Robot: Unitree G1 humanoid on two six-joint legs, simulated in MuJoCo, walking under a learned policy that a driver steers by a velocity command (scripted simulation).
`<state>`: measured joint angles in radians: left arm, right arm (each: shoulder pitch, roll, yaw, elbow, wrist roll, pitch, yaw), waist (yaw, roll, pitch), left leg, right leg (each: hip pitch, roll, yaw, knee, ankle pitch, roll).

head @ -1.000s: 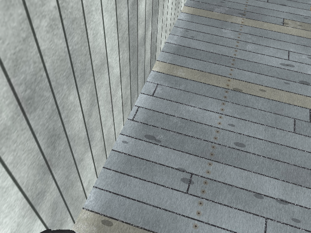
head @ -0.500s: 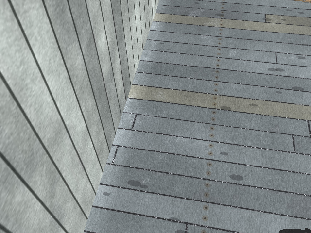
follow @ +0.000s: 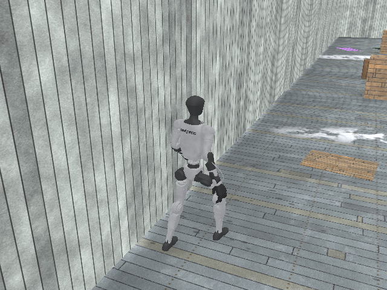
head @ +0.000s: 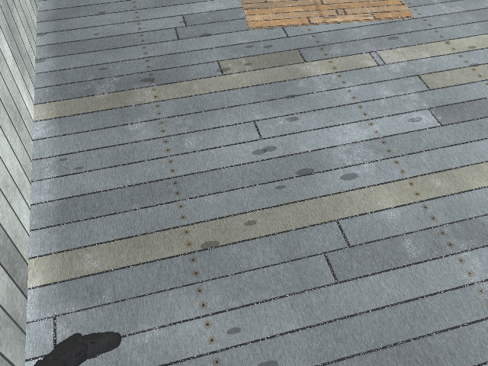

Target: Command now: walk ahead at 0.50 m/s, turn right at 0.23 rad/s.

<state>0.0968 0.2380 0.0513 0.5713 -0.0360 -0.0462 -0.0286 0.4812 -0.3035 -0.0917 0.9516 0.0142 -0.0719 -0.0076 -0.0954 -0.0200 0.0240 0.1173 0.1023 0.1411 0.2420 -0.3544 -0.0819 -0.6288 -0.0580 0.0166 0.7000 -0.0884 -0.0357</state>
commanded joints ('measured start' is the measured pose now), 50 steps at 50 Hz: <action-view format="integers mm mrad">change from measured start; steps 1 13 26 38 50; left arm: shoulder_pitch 8 172 360 214 -105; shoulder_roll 83 112 157 142 78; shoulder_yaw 30 53 51 40 19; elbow -61 148 294 259 184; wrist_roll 0 29 21 -4 20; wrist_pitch -4 -62 -17 -51 -29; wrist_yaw -18 -8 56 59 26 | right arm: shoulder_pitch -83 -153 -576 -284 -146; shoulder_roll -222 -46 -12 -68 -131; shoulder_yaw -42 17 44 30 20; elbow -50 -127 -217 -92 -5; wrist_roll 13 -2 3 -36 11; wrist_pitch -3 -8 -49 -42 -40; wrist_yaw -7 0 64 37 9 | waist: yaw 146 61 155 59 10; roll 138 -45 -35 101 62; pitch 55 -52 113 -48 55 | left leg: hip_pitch -160 -716 -786 -211 -281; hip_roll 201 78 -34 139 73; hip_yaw -22 -230 -151 -467 -271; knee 31 876 260 -33 -117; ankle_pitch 614 132 483 224 317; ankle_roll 182 110 86 300 288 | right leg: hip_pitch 233 483 674 47 117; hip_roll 43 -152 -158 -58 -19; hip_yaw -57 222 75 77 11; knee -115 -550 -585 504 -132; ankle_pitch -36 100 76 -208 199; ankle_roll -61 -220 -154 -6 57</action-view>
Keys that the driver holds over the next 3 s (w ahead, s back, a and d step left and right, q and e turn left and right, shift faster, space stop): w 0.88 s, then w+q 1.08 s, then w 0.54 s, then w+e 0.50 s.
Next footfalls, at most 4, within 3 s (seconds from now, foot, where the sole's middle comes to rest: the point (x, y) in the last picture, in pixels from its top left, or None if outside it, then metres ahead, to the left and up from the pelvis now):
0.06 right None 0.22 -0.14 -0.77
0.64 left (211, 333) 0.58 0.06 -0.77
1.14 right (288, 243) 0.86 -0.20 -0.77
1.70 left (188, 197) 1.07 0.11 -0.77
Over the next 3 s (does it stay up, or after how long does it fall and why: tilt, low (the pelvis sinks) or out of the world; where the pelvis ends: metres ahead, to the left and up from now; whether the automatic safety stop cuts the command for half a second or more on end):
stays up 1.56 0.27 0.01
